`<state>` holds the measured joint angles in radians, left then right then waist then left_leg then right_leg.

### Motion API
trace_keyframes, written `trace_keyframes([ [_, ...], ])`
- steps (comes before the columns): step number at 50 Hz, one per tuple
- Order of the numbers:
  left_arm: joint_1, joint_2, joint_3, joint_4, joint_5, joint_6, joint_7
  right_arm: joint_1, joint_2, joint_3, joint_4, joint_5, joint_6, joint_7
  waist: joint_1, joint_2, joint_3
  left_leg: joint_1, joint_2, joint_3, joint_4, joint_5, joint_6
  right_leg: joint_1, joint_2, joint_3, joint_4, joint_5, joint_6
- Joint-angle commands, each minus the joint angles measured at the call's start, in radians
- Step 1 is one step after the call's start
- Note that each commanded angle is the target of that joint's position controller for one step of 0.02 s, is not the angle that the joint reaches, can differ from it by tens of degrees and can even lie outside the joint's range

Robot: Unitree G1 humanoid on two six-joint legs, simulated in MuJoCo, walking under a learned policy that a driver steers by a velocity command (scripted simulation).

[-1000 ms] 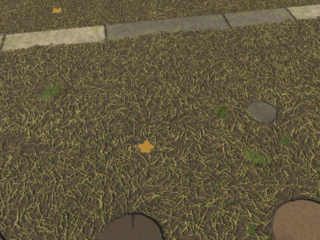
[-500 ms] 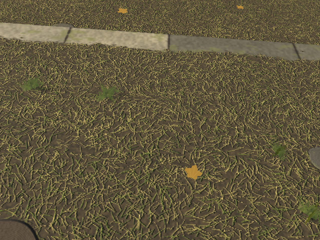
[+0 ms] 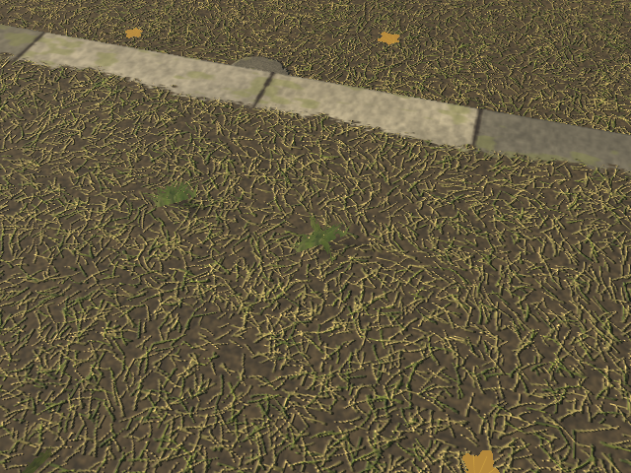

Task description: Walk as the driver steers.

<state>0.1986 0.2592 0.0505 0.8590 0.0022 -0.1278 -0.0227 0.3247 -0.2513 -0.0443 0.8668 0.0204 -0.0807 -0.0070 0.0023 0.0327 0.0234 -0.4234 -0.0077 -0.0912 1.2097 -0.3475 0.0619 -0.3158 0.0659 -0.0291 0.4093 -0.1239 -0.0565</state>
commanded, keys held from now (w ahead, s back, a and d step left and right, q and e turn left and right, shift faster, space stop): w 0.38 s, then w+e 0.62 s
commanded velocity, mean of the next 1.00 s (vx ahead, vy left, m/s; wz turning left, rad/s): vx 0.50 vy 0.00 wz -0.19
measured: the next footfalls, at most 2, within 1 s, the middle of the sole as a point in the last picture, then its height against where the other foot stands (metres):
left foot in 0.36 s outside the picture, level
right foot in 0.94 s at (376, 396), level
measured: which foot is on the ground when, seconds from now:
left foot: up 0.00-0.34, down 0.36-0.92, up 0.94-1.00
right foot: down 0.00-0.38, up 0.40-0.92, down 0.94-1.00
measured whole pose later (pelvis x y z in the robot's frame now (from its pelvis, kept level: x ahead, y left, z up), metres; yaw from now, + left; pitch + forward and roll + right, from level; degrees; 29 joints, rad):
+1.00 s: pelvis +0.54 +0.00 -0.02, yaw -17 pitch +2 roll +1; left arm 0.11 0.27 0.07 0.71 -0.02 -0.06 -0.05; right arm 0.31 -0.27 -0.05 0.88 0.01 -0.09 -0.01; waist -0.02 -0.01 0.05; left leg -0.19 0.04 0.07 1.10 -0.50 -0.01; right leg -0.49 0.06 -0.05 0.64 -0.19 -0.12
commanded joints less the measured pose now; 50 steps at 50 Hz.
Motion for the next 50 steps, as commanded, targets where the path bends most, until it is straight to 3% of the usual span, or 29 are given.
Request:
trace_keyframes([
  [1,0.016,0.067,0.007,-0.030,0.004,-0.010,-0.005,0.028,-0.050,-0.015,-0.068,-0.006,-0.009,-0.001,-0.022,-0.090,-0.040,-0.175,0.121,-0.013,-0.039,0.065,-0.002,0.137,-0.274,0.317,-0.265,0.016,-0.189],
  [4,0.067,0.121,0.019,-0.003,-0.004,-0.010,0.001,-0.056,-0.038,-0.005,-0.109,-0.019,-0.007,-0.005,-0.009,-0.081,-0.004,-0.234,0.146,0.019,-0.193,0.151,-0.030,0.115,-0.278,0.242,-0.305,0.107,-0.209],
  [6,0.094,0.136,0.021,0.006,-0.010,-0.002,0.008,-0.135,-0.034,0.002,-0.134,-0.022,-0.012,-0.002,0.013,-0.075,0.002,-0.243,0.144,0.035,-0.334,0.265,-0.039,0.130,-0.262,0.193,-0.309,0.135,-0.192],
  [9,0.144,0.152,0.020,0.025,-0.022,0.010,0.013,-0.243,-0.028,0.008,-0.161,-0.014,-0.019,0.008,0.051,-0.085,0.014,-0.175,0.105,0.076,-0.525,0.396,-0.047,0.132,-0.230,0.123,-0.291,0.147,-0.154],
  [12,0.206,0.160,0.018,0.051,-0.029,0.022,0.013,-0.330,-0.041,0.009,-0.196,-0.001,-0.022,0.022,0.080,-0.096,0.031,-0.161,0.085,0.083,-0.612,0.398,-0.043,0.201,-0.266,0.138,-0.260,0.111,-0.144],
  [15,0.213,0.175,0.022,0.062,-0.029,0.040,0.016,-0.352,-0.071,0.000,-0.222,0.001,-0.030,0.036,0.060,-0.108,0.032,-0.139,0.067,0.085,-0.681,0.298,-0.006,0.297,-0.314,0.162,-0.196,0.147,-0.122],
  [17,0.182,0.181,0.020,0.057,-0.026,0.052,0.019,-0.218,-0.116,-0.025,-0.189,-0.005,-0.034,0.036,-0.028,-0.109,-0.044,0.065,0.021,0.124,-0.731,0.262,0.031,0.300,-0.280,0.121,-0.028,0.382,-0.088],
  [18,0.176,0.152,0.008,0.045,-0.014,0.054,0.021,-0.042,-0.173,-0.052,-0.141,-0.008,-0.035,0.028,-0.101,-0.082,-0.156,0.311,0.052,0.090,-0.719,0.279,0.069,0.209,-0.225,0.073,0.187,0.417,-0.056],
  [19,0.226,0.073,-0.019,0.012,0.003,0.040,0.020,0.122,-0.275,-0.077,-0.118,-0.028,-0.029,0.021,-0.124,0.098,-0.318,0.687,0.302,-0.247,-0.714,0.258,0.181,-0.119,-0.113,-0.003,0.575,0.118,0.005],
  [20,0.294,0.010,-0.039,0.025,-0.017,0.018,0.016,0.162,-0.264,-0.074,-0.103,-0.019,-0.021,0.026,-0.106,0.286,-0.411,0.833,0.435,-0.614,-0.869,0.111,0.275,-0.378,-0.013,0.075,0.820,-0.428,0.025],
  [21,0.229,0.131,-0.007,0.020,-0.045,0.005,0.013,0.123,-0.180,-0.051,-0.108,-0.016,-0.023,0.027,-0.117,0.166,-0.296,0.736,0.407,-0.551,-0.896,0.057,0.229,-0.469,-0.071,0.164,0.914,-0.406,0.007],
  [22,0.146,0.152,0.001,-0.006,-0.056,0.003,0.013,0.044,-0.145,-0.038,-0.123,-0.016,-0.024,0.026,-0.093,0.110,-0.185,0.596,0.373,-0.386,-0.910,0.118,0.189,-0.478,-0.118,0.143,0.899,-0.312,-0.004],
  [23,0.110,0.136,0.002,-0.009,-0.043,0.010,0.018,-0.032,-0.118,-0.029,-0.128,-0.021,-0.028,0.030,-0.059,0.036,-0.120,0.461,0.328,-0.276,-0.949,0.191,0.167,-0.433,-0.158,0.131,0.842,-0.229,0.002],
  [24,0.108,0.124,0.009,-0.008,-0.032,0.026,0.023,-0.079,-0.090,-0.022,-0.131,-0.024,-0.036,0.034,-0.027,0.043,-0.083,0.378,0.292,-0.192,-0.988,0.231,0.148,-0.388,-0.187,0.137,0.784,-0.175,0.006],
  [26,0.147,0.081,0.008,0.006,-0.033,0.056,0.022,-0.104,-0.078,-0.024,-0.113,-0.031,-0.049,0.037,0.009,0.060,-0.055,0.281,0.255,-0.084,-1.046,0.306,0.140,-0.310,-0.196,0.138,0.757,-0.113,0.018],
  [31,0.064,0.061,0.018,-0.035,-0.027,0.073,0.022,-0.058,-0.108,-0.037,-0.057,-0.040,-0.054,0.014,0.007,0.018,-0.002,0.305,0.247,0.087,-1.080,0.474,0.131,-0.422,-0.173,0.180,0.605,0.086,0.037],
  [35,-0.062,0.040,0.009,-0.080,-0.019,0.067,-0.001,-0.039,-0.133,-0.039,-0.037,-0.034,-0.045,-0.003,-0.033,0.011,0.034,0.332,0.233,0.190,-1.100,0.459,0.098,-0.399,-0.162,0.103,0.386,0.244,0.031],
  [40,-0.211,0.023,-0.002,-0.171,-0.021,0.065,-0.034,0.050,-0.155,-0.047,0.008,-0.020,-0.011,-0.012,-0.086,-0.002,0.080,0.520,0.291,0.240,-1.033,0.545,0.089,-0.481,-0.154,0.027,0.262,0.159,-0.001],
  [42,-0.227,0.028,0.001,-0.203,-0.025,0.066,-0.048,0.040,-0.171,-0.050,0.008,-0.015,0.005,-0.015,-0.070,0.011,0.072,0.557,0.303,0.268,-0.967,0.700,0.074,-0.445,-0.129,-0.020,0.237,0.067,-0.025],
  [43,-0.211,0.040,0.008,-0.211,-0.026,0.067,-0.052,0.025,-0.186,-0.054,0.001,-0.013,0.011,-0.019,-0.051,0.031,0.047,0.560,0.300,0.285,-0.912,0.866,0.063,-0.380,-0.099,-0.056,0.234,0.018,-0.043],
  [45,-0.082,0.090,0.036,-0.199,-0.029,0.073,-0.052,0.002,-0.217,-0.062,-0.012,-0.011,0.025,-0.030,0.031,0.079,-0.049,0.545,0.290,0.308,-0.699,1.175,0.043,-0.173,-0.020,-0.110,0.240,-0.073,-0.087],
  [46,0.071,0.144,0.066,-0.165,-0.031,0.074,-0.042,-0.020,-0.222,-0.062,-0.020,-0.006,0.030,-0.033,0.118,0.065,-0.129,0.462,0.256,0.325,-0.495,1.149,0.015,0.055,0.016,-0.101,0.162,-0.015,-0.126],
  [47,0.226,0.235,0.102,-0.132,-0.025,0.083,-0.018,-0.016,-0.204,-0.052,-0.043,-0.015,0.019,-0.034,0.181,-0.038,-0.220,0.211,0.205,0.322,-0.185,0.817,-0.028,0.367,-0.102,0.112,0.114,-0.003,-0.186],
  [48,0.196,0.324,0.111,-0.143,-0.027,0.078,-0.010,0.095,-0.036,-0.002,-0.088,-0.041,-0.016,-0.007,0.043,-0.277,-0.311,-0.251,-0.013,0.205,0.162,-0.206,-0.084,0.705,-0.361,0.683,0.044,-0.109,-0.375],
  [49,0.243,0.244,0.089,-0.155,-0.018,0.070,-0.009,-0.024,-0.119,-0.015,-0.108,-0.005,-0.064,0.010,0.124,-0.163,-0.401,-0.358,-0.014,-0.011,0.246,-0.231,-0.058,0.741,-0.401,0.847,-0.090,-0.168,-0.383],
  [50,0.202,0.193,0.075,-0.151,-0.013,0.060,-0.010,-0.121,-0.153,-0.026,-0.145,0.027,-0.081,0.016,0.124,-0.123,-0.253,-0.423,0.035,-0.014,0.206,-0.129,-0.034,0.638,-0.368,0.686,-0.107,-0.084,-0.327],
])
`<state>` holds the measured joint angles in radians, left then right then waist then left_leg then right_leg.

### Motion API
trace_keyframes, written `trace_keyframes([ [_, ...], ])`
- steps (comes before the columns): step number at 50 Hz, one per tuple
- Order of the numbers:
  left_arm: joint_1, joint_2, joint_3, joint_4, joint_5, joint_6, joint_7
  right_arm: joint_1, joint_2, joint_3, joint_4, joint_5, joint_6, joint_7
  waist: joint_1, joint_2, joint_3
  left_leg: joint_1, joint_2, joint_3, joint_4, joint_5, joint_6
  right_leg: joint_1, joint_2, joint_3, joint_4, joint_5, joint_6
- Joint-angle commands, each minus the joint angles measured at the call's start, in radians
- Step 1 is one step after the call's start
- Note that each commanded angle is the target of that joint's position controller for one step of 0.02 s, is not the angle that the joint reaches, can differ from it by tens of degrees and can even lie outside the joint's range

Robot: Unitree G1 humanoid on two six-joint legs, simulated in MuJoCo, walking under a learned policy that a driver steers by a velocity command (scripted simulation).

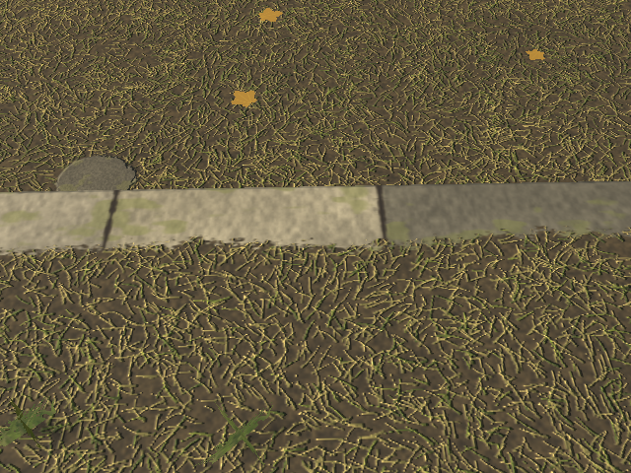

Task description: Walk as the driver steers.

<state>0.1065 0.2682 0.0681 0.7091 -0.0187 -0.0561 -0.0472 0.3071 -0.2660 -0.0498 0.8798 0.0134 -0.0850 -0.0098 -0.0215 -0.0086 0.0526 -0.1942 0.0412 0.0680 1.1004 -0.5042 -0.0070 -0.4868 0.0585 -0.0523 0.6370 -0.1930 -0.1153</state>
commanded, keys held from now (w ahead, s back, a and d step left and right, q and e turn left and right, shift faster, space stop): w+e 0.12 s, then w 0.50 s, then no key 0.24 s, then q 0.14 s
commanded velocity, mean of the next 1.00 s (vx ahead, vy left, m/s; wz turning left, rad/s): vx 0.40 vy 0.00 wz -0.18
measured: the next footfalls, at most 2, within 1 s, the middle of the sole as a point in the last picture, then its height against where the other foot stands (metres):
left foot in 0.42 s outside the picture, level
right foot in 0.90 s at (400, 387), level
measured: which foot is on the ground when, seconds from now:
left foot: up 0.00-0.40, down 0.42-0.92, up 0.94-1.00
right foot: down 0.00-0.44, up 0.46-0.88, down 0.90-1.00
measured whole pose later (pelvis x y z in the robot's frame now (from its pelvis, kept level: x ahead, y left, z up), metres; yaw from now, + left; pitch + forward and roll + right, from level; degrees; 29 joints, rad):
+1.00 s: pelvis +0.50 -0.03 +0.02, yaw -8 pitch +3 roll +2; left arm 0.11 0.27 0.02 0.71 0.03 -0.11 -0.01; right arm 0.27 -0.27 -0.04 0.81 -0.05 -0.10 0.05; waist -0.04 -0.03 0.01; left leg -0.29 -0.04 -0.01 0.86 -0.57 -0.02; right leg -0.42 -0.04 -0.03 0.44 -0.08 -0.04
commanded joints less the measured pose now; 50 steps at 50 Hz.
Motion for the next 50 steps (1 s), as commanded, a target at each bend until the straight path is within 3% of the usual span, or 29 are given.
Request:
trace_keyframes([
  [1,0.218,0.151,0.047,-0.015,-0.001,-0.016,0.014,-0.114,-0.130,-0.017,-0.161,0.021,-0.083,0.012,0.093,0.004,-0.191,-0.610,0.030,-0.165,0.219,0.115,0.042,0.644,-0.314,0.577,-0.339,0.086,-0.229],
  [2,0.148,0.119,0.037,-0.034,0.001,-0.016,0.014,-0.110,-0.135,-0.025,-0.149,-0.004,-0.077,0.004,0.050,0.029,-0.137,-0.543,0.059,-0.155,0.141,0.154,0.032,0.505,-0.272,0.484,-0.354,0.184,-0.203],
  [3,0.115,0.101,0.030,-0.052,0.012,-0.017,0.018,-0.081,-0.140,-0.033,-0.150,-0.013,-0.062,0.003,0.015,0.008,-0.125,-0.473,0.079,-0.163,0.100,0.182,0.022,0.417,-0.246,0.439,-0.377,0.243,-0.197],
  [5,0.109,0.113,0.033,-0.058,0.006,-0.020,0.024,-0.064,-0.120,-0.034,-0.161,-0.024,-0.037,0.003,-0.010,-0.002,-0.106,-0.427,0.082,-0.144,0.021,0.209,-0.012,0.320,-0.218,0.390,-0.407,0.318,-0.200],
  [8,0.150,0.144,0.039,-0.045,0.006,-0.022,0.044,-0.141,-0.085,-0.022,-0.192,-0.032,-0.021,-0.001,0.009,-0.024,-0.074,-0.439,0.066,-0.109,-0.158,0.353,-0.052,0.252,-0.180,0.294,-0.422,0.393,-0.179],
  [12,0.227,0.136,0.033,-0.011,0.000,-0.015,0.053,-0.280,-0.048,-0.002,-0.219,-0.022,-0.031,0.015,0.084,-0.066,-0.067,-0.352,0.017,-0.083,-0.460,0.625,-0.042,0.249,-0.136,0.231,-0.401,0.282,-0.110],
  [15,0.272,0.147,0.032,0.013,-0.002,-0.015,0.051,-0.352,-0.075,-0.007,-0.246,-0.009,-0.040,0.029,0.115,-0.078,-0.041,-0.374,0.006,-0.096,-0.543,0.626,-0.016,0.335,-0.193,0.294,-0.373,0.210,-0.109],
  [18,0.286,0.156,0.035,0.029,0.001,-0.007,0.056,-0.358,-0.104,-0.016,-0.265,-0.010,-0.052,0.041,0.100,-0.090,-0.031,-0.399,-0.003,-0.103,-0.597,0.507,0.031,0.460,-0.255,0.357,-0.311,0.263,-0.094],
  [20,0.255,0.162,0.037,0.026,0.003,0.001,0.059,-0.264,-0.128,-0.029,-0.246,-0.011,-0.057,0.040,0.040,-0.108,-0.064,-0.272,-0.035,-0.069,-0.637,0.449,0.070,0.484,-0.242,0.347,-0.221,0.467,-0.067],
  [21,0.238,0.145,0.029,0.019,0.007,0.002,0.057,-0.142,-0.158,-0.046,-0.213,-0.017,-0.059,0.035,-0.019,-0.091,-0.147,-0.089,-0.034,-0.064,-0.646,0.488,0.103,0.455,-0.187,0.303,-0.079,0.583,-0.042],
  [22,0.226,0.108,0.011,-0.006,0.022,0.002,0.057,0.029,-0.211,-0.059,-0.192,-0.029,-0.059,0.029,-0.090,-0.013,-0.295,0.193,0.116,-0.225,-0.612,0.528,0.175,0.303,-0.123,0.250,0.187,0.419,-0.006],
  [23,0.384,0.029,-0.012,-0.002,0.001,-0.015,0.053,0.136,-0.278,-0.081,-0.153,-0.031,-0.048,0.034,-0.048,0.287,-0.428,0.560,0.327,-0.662,-0.676,0.330,0.344,-0.089,0.038,0.167,0.559,-0.140,0.074],
  [24,0.361,0.092,-0.007,0.010,-0.008,-0.025,0.049,0.149,-0.187,-0.059,-0.145,-0.004,-0.044,0.039,-0.072,0.260,-0.398,0.565,0.348,-0.827,-0.785,0.122,0.334,-0.239,0.015,0.240,0.669,-0.369,0.073],
  [25,0.249,0.149,0.009,-0.012,-0.019,-0.029,0.045,0.077,-0.139,-0.043,-0.157,0.001,-0.037,0.035,-0.079,0.156,-0.232,0.434,0.315,-0.689,-0.804,0.079,0.283,-0.305,-0.040,0.226,0.703,-0.292,0.071],
  [26,0.176,0.140,0.004,-0.032,-0.010,-0.031,0.046,0.008,-0.126,-0.035,-0.172,-0.009,-0.028,0.033,-0.054,0.065,-0.151,0.293,0.275,-0.570,-0.821,0.157,0.254,-0.283,-0.091,0.179,0.663,-0.206,0.071],
  [27,0.139,0.128,0.007,-0.041,0.007,-0.032,0.046,-0.032,-0.108,-0.027,-0.173,-0.016,-0.025,0.036,-0.030,0.037,-0.082,0.176,0.233,-0.491,-0.852,0.258,0.248,-0.262,-0.121,0.159,0.592,-0.155,0.076],
  [29,0.177,0.100,0.008,-0.032,0.009,-0.023,0.045,-0.057,-0.090,-0.019,-0.172,-0.024,-0.030,0.040,0.015,0.088,-0.076,0.073,0.180,-0.393,-0.895,0.385,0.239,-0.166,-0.158,0.146,0.511,-0.103,0.085],
  [32,0.163,0.066,0.001,-0.036,0.015,-0.011,0.051,-0.046,-0.119,-0.026,-0.150,-0.015,-0.036,0.036,0.028,0.090,-0.059,0.025,0.168,-0.288,-0.927,0.615,0.258,-0.164,-0.167,0.112,0.397,-0.058,0.114],
  [35,0.099,0.032,-0.011,-0.047,0.025,-0.016,0.054,-0.042,-0.139,-0.029,-0.129,-0.017,-0.020,0.023,0.020,0.079,-0.069,0.012,0.127,-0.150,-0.887,0.943,0.224,-0.101,-0.148,0.081,0.189,0.085,0.134],
  [38,0.024,0.026,-0.013,-0.054,0.019,-0.019,0.044,0.009,-0.147,-0.027,-0.098,-0.007,-0.004,0.014,-0.019,0.093,-0.095,0.031,0.106,-0.102,-0.857,0.943,0.194,-0.014,-0.104,0.058,0.027,0.256,0.132],
  [39,0.093,0.022,-0.036,-0.029,0.119,-0.018,-0.009,0.024,-0.136,-0.022,-0.105,-0.095,-0.037,0.053,0.005,0.074,-0.091,0.043,0.138,-0.126,-0.852,0.917,0.258,-0.031,-0.107,0.050,0.021,0.262,0.158],
  [41,0.051,0.075,-0.018,-0.040,0.097,-0.022,-0.021,-0.004,-0.170,-0.040,-0.099,-0.081,-0.050,0.076,0.010,0.073,-0.078,0.093,0.179,-0.154,-0.814,0.922,0.247,-0.036,-0.124,0.098,-0.023,0.223,0.148],
  [43,0.011,0.104,-0.011,-0.044,0.069,-0.040,-0.005,-0.037,-0.169,-0.037,-0.094,-0.056,-0.049,0.068,0.017,0.056,-0.089,0.140,0.171,-0.154,-0.752,0.899,0.199,0.002,-0.112,0.087,-0.112,0.253,0.116],
  [45,0.025,0.153,0.000,-0.035,0.039,-0.068,0.008,-0.009,-0.150,-0.026,-0.082,-0.033,-0.041,0.071,0.036,0.006,-0.156,0.073,0.062,-0.139,-0.630,0.939,0.118,0.257,-0.088,0.044,-0.221,0.528,0.017],
  [46,0.064,0.233,0.010,-0.046,0.023,-0.080,0.016,0.101,-0.084,-0.006,-0.094,-0.030,-0.036,0.070,-0.005,-0.112,-0.347,-0.050,-0.036,-0.082,-0.512,0.731,0.040,0.582,-0.253,0.174,-0.165,0.965,-0.168],
  [47,0.147,0.198,-0.003,-0.055,0.019,-0.065,0.014,0.193,-0.019,0.025,-0.097,-0.048,-0.039,0.069,0.017,-0.217,-0.557,-0.252,-0.092,-0.085,-0.331,0.200,-0.020,0.888,-0.494,0.467,-0.168,0.961,-0.349],
  [48,0.293,0.182,0.010,-0.002,0.055,-0.055,0.032,0.049,-0.093,-0.003,-0.125,-0.062,-0.026,0.064,0.117,-0.175,-0.468,-0.350,-0.102,-0.089,-0.141,-0.232,-0.037,0.825,-0.507,0.522,-0.240,0.785,-0.322],
  [49,0.291,0.248,0.040,0.015,0.061,-0.058,0.060,-0.022,-0.098,-0.011,-0.156,-0.073,-0.016,0.050,0.109,-0.139,-0.315,-0.399,-0.057,-0.111,0.001,-0.238,-0.023,0.656,-0.477,0.441,-0.297,0.530,-0.252],
  [50,0.191,0.208,0.038,-0.002,0.042,-0.057,0.075,0.000,-0.120,-0.019,-0.134,-0.080,-0.010,0.032,0.064,-0.114,-0.210,-0.383,-0.003,-0.118,0.019,-0.172,-0.024,0.479,-0.435,0.352,-0.362,0.368,-0.191],
])
Keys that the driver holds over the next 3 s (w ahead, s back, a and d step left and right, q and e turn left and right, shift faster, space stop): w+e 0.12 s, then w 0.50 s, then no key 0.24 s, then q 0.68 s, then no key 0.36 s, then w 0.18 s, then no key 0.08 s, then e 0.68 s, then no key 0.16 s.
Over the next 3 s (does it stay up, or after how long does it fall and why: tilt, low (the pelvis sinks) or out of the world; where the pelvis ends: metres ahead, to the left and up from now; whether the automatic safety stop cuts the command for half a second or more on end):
stays up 0.72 -0.04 0.03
